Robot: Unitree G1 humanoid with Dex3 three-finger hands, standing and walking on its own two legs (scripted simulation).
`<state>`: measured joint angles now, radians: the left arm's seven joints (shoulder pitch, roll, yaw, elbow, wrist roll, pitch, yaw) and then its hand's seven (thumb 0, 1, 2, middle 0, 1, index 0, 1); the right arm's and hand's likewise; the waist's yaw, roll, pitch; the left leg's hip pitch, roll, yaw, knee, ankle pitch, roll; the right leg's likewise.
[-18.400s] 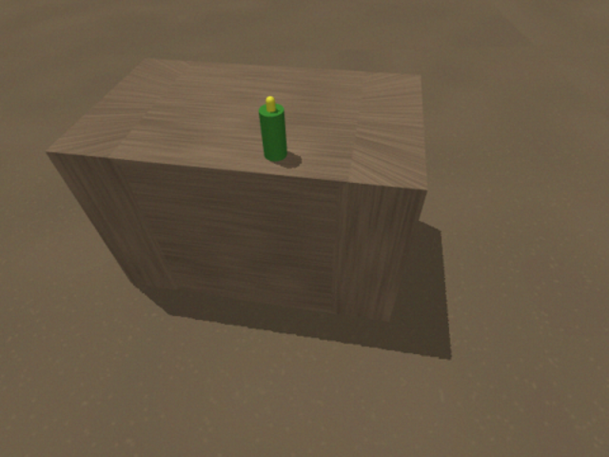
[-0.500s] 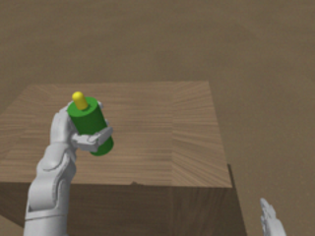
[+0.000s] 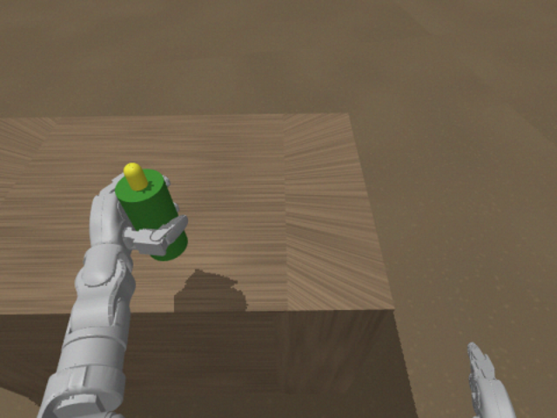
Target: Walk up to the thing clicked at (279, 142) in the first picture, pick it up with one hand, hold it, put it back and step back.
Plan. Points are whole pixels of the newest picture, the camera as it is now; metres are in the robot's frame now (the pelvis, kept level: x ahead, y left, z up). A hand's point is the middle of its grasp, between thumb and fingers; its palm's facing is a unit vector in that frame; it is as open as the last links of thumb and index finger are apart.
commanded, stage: crouch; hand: left
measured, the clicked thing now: (151, 210) +0.39 +0.19 +0.11
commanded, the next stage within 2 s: lower in 0.34 s
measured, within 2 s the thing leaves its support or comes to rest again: rests again in 1.42 s
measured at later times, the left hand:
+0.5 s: hand (164, 217) +0.41 +0.19 +0.06, palm faces +0.15 -0.99 -0.01, open 8.9 cm
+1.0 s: hand (174, 236) +0.42 +0.19 +0.00, palm faces +0.14 -0.99 -0.01, open 8.9 cm
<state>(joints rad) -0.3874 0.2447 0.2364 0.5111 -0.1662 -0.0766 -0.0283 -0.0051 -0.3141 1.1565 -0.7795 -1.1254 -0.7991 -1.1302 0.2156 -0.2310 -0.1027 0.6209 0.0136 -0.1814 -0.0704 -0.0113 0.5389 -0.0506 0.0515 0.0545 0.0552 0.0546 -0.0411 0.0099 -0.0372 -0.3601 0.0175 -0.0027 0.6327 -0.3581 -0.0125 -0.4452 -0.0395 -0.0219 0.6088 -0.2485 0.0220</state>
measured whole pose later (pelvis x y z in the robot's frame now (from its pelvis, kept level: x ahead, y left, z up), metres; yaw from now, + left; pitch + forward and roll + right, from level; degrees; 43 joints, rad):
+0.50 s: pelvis -0.01 +0.00 -0.02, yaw +0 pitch +10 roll +0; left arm -0.52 0.29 0.25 0.76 -0.16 -0.25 -0.04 -0.01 -0.32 1.16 -0.79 -1.12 -0.81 -1.12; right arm 0.27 -0.22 -0.07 0.45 0.00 -0.10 -0.05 -0.01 0.51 -0.06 0.05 0.05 0.06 0.05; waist -0.06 0.00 -0.07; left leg -0.54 0.02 -0.01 0.78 -0.41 -0.01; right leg -0.62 -0.04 -0.02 0.75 -0.29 0.02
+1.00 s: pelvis -0.01 +0.00 -0.04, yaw +0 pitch +15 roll -1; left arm -0.53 0.29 0.27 0.85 -0.12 -0.39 -0.05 -0.01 -0.31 1.16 -0.77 -1.13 -0.79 -1.14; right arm 0.36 -0.22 -0.05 0.20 -0.02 -0.06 0.00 -0.01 0.49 -0.06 0.05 0.05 0.06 0.05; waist -0.10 -0.01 -0.10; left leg -0.74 0.02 -0.02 0.96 -0.48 -0.01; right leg -0.80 -0.04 -0.03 0.89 -0.35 0.02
